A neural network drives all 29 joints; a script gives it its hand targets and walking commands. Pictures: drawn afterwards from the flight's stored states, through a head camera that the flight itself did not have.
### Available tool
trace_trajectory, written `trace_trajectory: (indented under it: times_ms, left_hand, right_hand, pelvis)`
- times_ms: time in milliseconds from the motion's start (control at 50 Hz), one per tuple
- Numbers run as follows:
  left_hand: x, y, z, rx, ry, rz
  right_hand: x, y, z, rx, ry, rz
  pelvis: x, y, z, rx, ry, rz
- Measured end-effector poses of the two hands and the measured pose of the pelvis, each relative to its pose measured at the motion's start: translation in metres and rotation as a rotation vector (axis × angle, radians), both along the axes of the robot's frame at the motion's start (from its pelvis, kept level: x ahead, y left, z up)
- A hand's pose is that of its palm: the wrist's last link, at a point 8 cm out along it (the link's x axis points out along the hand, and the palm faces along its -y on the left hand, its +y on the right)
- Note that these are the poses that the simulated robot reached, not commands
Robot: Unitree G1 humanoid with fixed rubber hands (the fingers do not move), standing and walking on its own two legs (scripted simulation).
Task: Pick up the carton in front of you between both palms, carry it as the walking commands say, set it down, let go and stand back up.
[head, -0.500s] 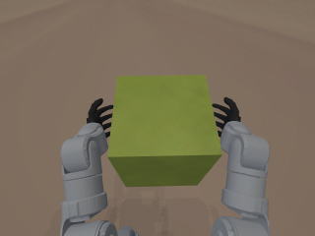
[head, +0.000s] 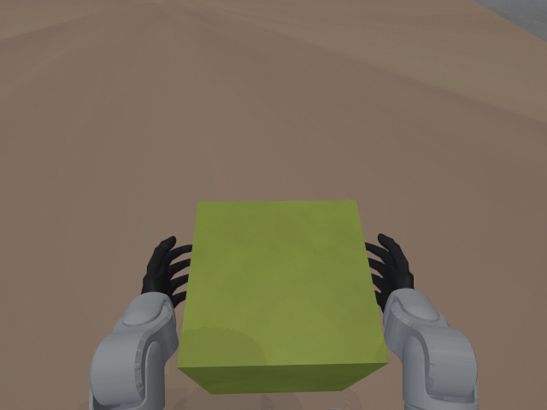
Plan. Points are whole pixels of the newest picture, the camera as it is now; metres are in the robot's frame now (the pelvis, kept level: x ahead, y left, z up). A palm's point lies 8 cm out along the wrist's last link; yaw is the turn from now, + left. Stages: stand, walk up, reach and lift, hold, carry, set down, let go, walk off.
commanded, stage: carry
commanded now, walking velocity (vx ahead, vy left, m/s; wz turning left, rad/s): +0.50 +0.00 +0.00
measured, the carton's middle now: (277, 305) +0.28 +0.00 +0.02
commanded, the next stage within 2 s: none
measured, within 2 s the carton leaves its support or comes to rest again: neither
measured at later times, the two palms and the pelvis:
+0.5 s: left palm (204, 147) +0.55 +0.12 +0.10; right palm (364, 147) +0.56 -0.18 +0.09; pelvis +0.33 -0.03 +0.00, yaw +3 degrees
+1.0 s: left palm (201, 69) +0.89 +0.17 +0.08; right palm (318, 70) +0.89 -0.13 +0.09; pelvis +0.67 +0.02 +0.00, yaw +0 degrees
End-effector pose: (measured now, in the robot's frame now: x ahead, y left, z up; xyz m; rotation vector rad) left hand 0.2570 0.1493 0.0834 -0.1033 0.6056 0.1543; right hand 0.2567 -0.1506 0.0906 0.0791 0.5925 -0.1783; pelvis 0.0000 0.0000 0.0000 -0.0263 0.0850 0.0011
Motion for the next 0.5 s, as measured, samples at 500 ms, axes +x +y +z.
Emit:
trace_trajectory:
  times_ms: [500]
  left_hand:
    - [0.289,-0.025,0.014,0.021,0.013,0.062]
  right_hand:
    - [0.304,-0.025,0.003,0.037,0.014,0.045]
  pelvis:
    - [0.334,-0.033,0.000,0.043,-0.026,0.041]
